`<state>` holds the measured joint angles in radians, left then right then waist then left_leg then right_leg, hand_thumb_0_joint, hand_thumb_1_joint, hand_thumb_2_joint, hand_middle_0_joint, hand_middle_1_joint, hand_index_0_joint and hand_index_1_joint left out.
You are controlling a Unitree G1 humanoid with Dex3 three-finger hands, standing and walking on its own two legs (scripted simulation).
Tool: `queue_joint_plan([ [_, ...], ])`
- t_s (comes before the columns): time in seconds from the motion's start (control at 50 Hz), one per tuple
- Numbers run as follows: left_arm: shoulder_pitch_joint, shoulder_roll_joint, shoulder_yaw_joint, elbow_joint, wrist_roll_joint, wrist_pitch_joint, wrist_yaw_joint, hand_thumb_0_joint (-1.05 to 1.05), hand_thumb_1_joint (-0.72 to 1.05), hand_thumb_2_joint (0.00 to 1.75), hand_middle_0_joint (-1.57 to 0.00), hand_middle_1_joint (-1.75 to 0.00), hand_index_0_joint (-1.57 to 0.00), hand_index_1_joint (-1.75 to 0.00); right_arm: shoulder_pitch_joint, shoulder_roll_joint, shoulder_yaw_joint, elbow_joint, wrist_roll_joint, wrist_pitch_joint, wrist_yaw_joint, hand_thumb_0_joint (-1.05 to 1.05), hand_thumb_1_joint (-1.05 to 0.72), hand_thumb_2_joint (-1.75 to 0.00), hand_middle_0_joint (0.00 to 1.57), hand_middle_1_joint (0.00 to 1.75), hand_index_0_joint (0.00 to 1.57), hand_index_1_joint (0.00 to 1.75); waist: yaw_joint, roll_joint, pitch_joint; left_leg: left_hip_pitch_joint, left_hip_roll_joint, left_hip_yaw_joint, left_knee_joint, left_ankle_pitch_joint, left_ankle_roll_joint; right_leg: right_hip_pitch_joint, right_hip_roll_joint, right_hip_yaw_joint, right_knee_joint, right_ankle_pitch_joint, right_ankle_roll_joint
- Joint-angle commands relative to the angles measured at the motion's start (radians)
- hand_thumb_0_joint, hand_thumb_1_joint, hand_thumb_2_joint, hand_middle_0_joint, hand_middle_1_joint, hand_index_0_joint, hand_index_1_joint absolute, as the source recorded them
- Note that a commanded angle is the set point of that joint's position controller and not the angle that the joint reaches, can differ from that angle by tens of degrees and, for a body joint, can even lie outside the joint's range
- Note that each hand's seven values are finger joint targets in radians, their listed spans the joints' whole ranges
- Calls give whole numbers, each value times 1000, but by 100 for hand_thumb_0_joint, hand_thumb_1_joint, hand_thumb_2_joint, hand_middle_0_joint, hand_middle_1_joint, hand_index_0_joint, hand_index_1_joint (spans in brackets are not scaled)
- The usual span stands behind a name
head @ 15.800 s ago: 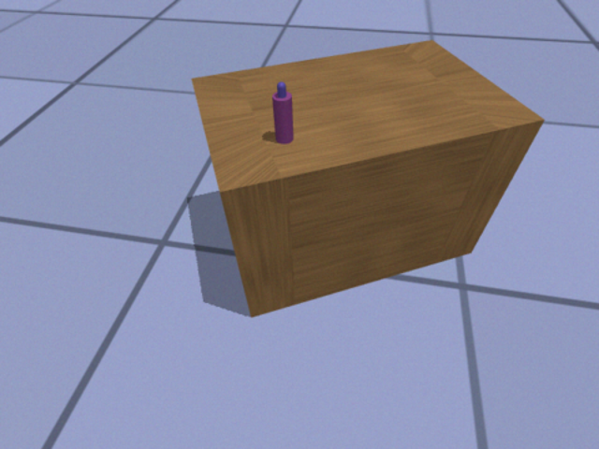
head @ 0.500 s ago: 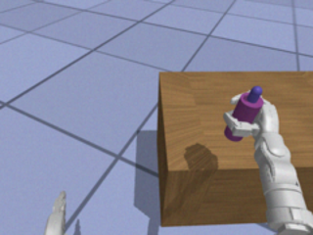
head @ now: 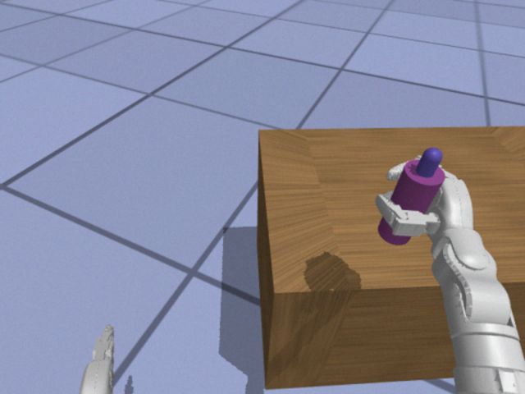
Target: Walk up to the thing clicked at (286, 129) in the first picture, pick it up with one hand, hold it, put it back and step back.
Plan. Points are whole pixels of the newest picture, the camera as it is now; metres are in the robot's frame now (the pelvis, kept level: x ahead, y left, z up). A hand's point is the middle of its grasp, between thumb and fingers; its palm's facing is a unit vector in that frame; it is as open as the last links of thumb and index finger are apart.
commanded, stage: hold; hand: right
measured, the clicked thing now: (412, 196) +0.35 -0.19 +0.17
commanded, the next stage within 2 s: none
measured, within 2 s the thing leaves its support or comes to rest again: neither
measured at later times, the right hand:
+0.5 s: hand (409, 205) +0.33 -0.18 +0.17, palm faces +0.14 +0.99 -0.02, open 6.9 cm
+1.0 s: hand (405, 196) +0.34 -0.17 +0.18, palm faces +0.14 +0.99 -0.01, open 6.9 cm
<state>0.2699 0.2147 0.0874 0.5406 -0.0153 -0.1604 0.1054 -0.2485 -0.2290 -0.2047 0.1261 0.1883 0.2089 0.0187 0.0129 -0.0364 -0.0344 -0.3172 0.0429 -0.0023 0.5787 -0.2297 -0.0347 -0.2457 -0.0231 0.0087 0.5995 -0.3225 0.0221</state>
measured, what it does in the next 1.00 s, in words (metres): stands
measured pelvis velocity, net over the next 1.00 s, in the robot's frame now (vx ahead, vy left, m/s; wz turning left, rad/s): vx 0.01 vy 0.01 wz -0.01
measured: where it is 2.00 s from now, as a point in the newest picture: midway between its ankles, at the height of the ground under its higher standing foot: outside the picture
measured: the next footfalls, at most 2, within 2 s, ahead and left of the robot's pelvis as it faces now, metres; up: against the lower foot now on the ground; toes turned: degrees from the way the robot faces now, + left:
none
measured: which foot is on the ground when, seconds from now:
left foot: down 0.00-1.00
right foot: down 0.00-1.00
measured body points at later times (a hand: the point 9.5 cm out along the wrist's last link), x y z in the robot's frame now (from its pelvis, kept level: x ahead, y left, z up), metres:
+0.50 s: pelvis +0.01 +0.00 +0.00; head -0.02 +0.02 +0.45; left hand +0.17 +0.26 -0.07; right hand +0.32 -0.23 +0.17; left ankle +0.05 +0.14 -0.73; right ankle +0.00 -0.13 -0.73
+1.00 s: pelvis +0.01 +0.01 +0.00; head -0.02 +0.03 +0.45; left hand +0.17 +0.27 -0.07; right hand +0.32 -0.22 +0.18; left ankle +0.05 +0.14 -0.73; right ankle +0.00 -0.13 -0.73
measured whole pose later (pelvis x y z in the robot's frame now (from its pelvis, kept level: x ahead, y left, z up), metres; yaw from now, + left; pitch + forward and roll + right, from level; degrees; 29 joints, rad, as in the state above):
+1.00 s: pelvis +0.01 +0.01 +0.00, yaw -1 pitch -3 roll +0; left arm 0.24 0.22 0.09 0.64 -0.01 -0.21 0.10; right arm -0.21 -0.22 -0.23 -0.03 0.20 0.33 0.02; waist 0.01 -0.05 -0.03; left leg -0.27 0.04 0.01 0.55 -0.23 -0.03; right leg -0.20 -0.03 0.02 0.56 -0.31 0.03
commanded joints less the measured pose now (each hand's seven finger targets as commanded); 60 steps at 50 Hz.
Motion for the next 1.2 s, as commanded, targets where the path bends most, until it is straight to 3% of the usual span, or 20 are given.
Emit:
queue_joint_plan([
  [0.0, -108, 122, 54, -145, -4, -72, 3, 0, -55, 5, -5, -5, -5, -5, -494, -209, -87, -384, 29, -95, 4, 0, -53, -131, 136, 142, 137, 142, 2, -29, -228, 101, -36, 59, -85, 121, 23, 42, 19, -11, -120, 143, -19],
  [0.02, -102, 155, 80, -142, 1, -72, 6, 0, -55, 5, -5, -5, -5, -5, -470, -195, -79, -346, 27, -85, 5, 0, -51, -131, 136, 142, 137, 142, 12, -6, -249, 107, -39, 63, -83, 135, 23, 56, 13, -3, -120, 161, -19],
  [0.08, -113, 89, 23, -120, -2, -74, -1, 0, -55, 5, -5, -5, -5, -5, -502, -192, -80, -411, 31, -73, 6, 0, -53, -132, 137, 144, 139, 144, -6, -27, -247, 118, -35, 59, -86, 162, 24, 61, 20, -16, -111, 192, -20],
  [0.18, -148, 96, 25, -113, -1, -81, -7, 0, -55, 5, -5, -5, -5, -5, -461, -177, -75, -406, 31, -42, 12, 0, -53, -133, 137, 144, 139, 144, -9, -6, -238, 131, -34, 62, -96, 142, 21, 48, 23, -15, -119, 172, -23],
  [0.2, -152, 138, 61, -116, -1, -81, -2, 0, -55, 5, -5, -5, -5, -5, -450, -194, -90, -410, 31, -34, 10, 0, -52, -134, 137, 145, 139, 145, -1, 5, -241, 126, -35, 63, -95, 148, 20, 57, 21, -13, -122, 177, -24],
  [0.3, -151, 124, 44, -121, -1, -80, -8, 0, -55, 5, -5, -5, -5, -5, -397, -172, -92, -442, 35, -18, 10, 0, -53, -134, 138, 145, 140, 145, -18, 16, -236, 147, -33, 67, -98, 161, 22, 56, 25, -15, -122, 201, -21],
  [0.32, -141, 149, 73, -128, -1, -79, -5, 0, -55, 5, -5, -5, -5, -5, -404, -192, -108, -449, 35, -18, 8, 0, -53, -134, 138, 145, 140, 145, -9, 34, -250, 149, -34, 68, -96, 170, 19, 68, 24, -14, -118, 207, -23],
  [0.36, -146, 146, 67, -129, -2, -84, -4, 0, -55, 5, -5, -5, -5, -5, -400, -203, -120, -477, 38, -15, 5, 0, -52, -133, 137, 144, 139, 144, -8, 22, -232, 138, -34, 67, -104, 138, 19, 64, 24, -14, -127, 171, -25],
  [0.42, -150, 92, 20, -127, -2, -85, -9, 0, -56, 5, -5, -5, -5, -5, -389, -175, -104, -479, 36, -17, 4, 0, -52, -134, 138, 145, 139, 145, -13, 22, -214, 136, -32, 65, -113, 117, 18, 53, 28, -16, -130, 151, -27],
  [0.52, -153, 127, 51, -108, 1, -100, -7, 0, -56, 5, -5, -5, -5, -5, -364, -160, -73, -523, 32, -14, 10, 0, -52, -134, 137, 145, 139, 145, -4, -17, -229, 130, -38, 67, -98, 148, 24, 77, 19, -7, -135, 186, -17],
  [0.58, -159, 101, 24, -101, 3, -109, -5, 0, -56, 5, -5, -5, -5, -5, -387, -140, -52, -535, 31, -8, 12, 0, -53, -133, 136, 143, 138, 143, 2, -15, -220, 126, -35, 65, -108, 133, 21, 78, 23, -11, -134, 163, -22],
  [0.64, -168, 147, 65, -70, 5, -117, 1, 0, -56, 5, -5, -5, -5, -6, -392, -173, -83, -504, 37, -1, 8, 0, -55, -134, 137, 144, 139, 144, 8, -19, -186, 110, -35, 66, -119, 85, 21, 56, 24, -9, -147, 112, -24],
  [0.82, -158, 132, 52, -95, 4, -124, 2, 0, -55, 5, -5, -5, -5, -5, -397, -196, -123, -506, 48, 6, 5, 0, -52, -135, 139, 147, 141, 147, -15, 27, -239, 154, -32, 68, -107, 159, 16, 73, 28, -12, -128, 189, -25],
  [0.84, -171, 107, 26, -94, 5, -124, -2, 0, -55, 5, -5, -5, -5, -5, -406, -173, -104, -499, 47, 8, 6, 0, -50, -135, 138, 146, 140, 146, -18, 16, -238, 157, -29, 65, -109, 156, 18, 69, 31, -15, -126, 187, -24],
  [0.88, -172, 138, 62, -80, 3, -122, 7, 0, -56, 5, -5, -5, -5, -5, -415, -201, -123, -479, 46, 11, 3, 0, -51, -135, 138, 146, 140, 146, -15, 18, -230, 148, -29, 63, -110, 164, 17, 72, 30, -15, -123, 195, -25],
  [0.92, -184, 89, 16, -77, 5, -120, -1, 0, -55, 5, -5, -5, -5, -5, -421, -182, -107, -479, 40, 14, 3, 0, -50, -135, 137, 146, 140, 146, -21, 23, -217, 153, -24, 60, -114, 151, 13, 55, 35, -21, -121, 178, -28],
  [0.98, -173, 111, 33, -57, 5, -112, -2, 0, -56, 5, -5, -5, -5, -5, -372, -150, -86, -422, 31, 34, 5, 0, -48, -134, 136, 145, 139, 145, -12, 25, -203, 141, -28, 62, -114, 147, 17, 56, 32, -20, -131, 176, -27],
  [1.1, -164, 160, 75, -107, 3, -110, -6, 0, -55, 5, -5, -5, -5, -5, -418, -192, -110, -488, 29, 22, 10, 0, -49, -132, 135, 143, 138, 143, 1, 20, -227, 137, -36, 71, -112, 131, 19, 77, 25, -11, -142, 159, -23],
  [1.16, -139, 146, 75, -97, 0, -111, -5, 0, -56, 5, -5, -5, -5, -5, -410, -204, -126, -524, 39, 10, 5, 0, -51, -131, 135, 141, 137, 141, -5, 18, -220, 138, -36, 71, -112, 135, 17, 74, 27, -14, -137, 164, -25],
  [1.18, -131, 116, 47, -83, 1, -111, -10, 0, -56, 6, -5, -5, -5, -6, -390, -191, -117, -502, 37, 8, 5, 0, -51, -130, 134, 141, 136, 141, -12, 7, -207, 140, -34, 69, -112, 128, 19, 66, 28, -15, -141, 158, -23],
])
